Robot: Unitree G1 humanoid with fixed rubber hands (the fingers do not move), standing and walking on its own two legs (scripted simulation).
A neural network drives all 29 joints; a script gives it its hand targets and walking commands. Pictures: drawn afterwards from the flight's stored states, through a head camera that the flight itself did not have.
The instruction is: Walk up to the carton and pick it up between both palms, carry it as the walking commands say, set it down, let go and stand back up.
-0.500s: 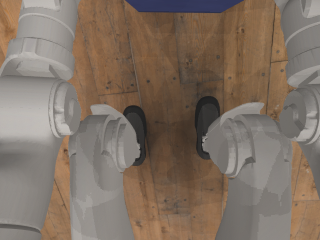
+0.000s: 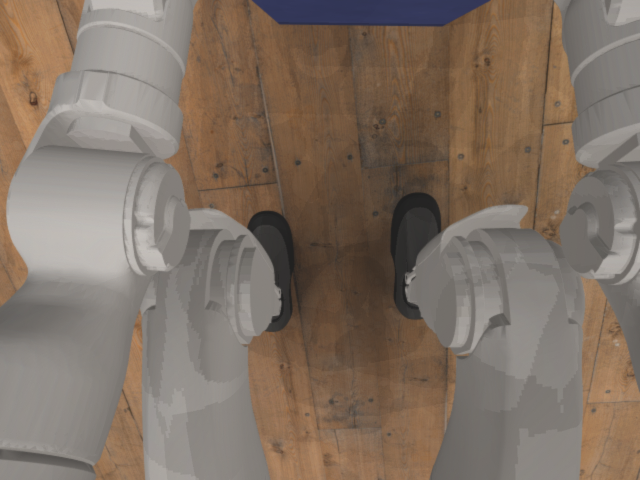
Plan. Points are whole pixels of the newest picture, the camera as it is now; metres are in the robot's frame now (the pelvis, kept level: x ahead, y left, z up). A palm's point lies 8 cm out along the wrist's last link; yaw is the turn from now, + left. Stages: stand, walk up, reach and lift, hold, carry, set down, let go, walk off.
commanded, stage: reach and lift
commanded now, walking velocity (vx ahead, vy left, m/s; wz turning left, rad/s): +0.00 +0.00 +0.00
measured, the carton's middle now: out of the picture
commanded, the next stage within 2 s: none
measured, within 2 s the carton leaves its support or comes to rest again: leaves its support in 0.62 s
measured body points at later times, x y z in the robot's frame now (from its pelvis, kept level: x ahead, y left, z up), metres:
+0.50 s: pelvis +0.00 +0.00 +0.00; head +0.39 -0.03 +0.21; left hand +0.59 +0.10 -0.19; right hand +0.56 -0.21 -0.20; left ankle +0.11 +0.12 -0.35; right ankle +0.12 -0.11 -0.35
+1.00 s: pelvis -0.01 +0.01 +0.01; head +0.36 -0.03 +0.25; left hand +0.60 +0.09 -0.12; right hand +0.56 -0.21 -0.14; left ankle +0.11 +0.12 -0.35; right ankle +0.12 -0.11 -0.35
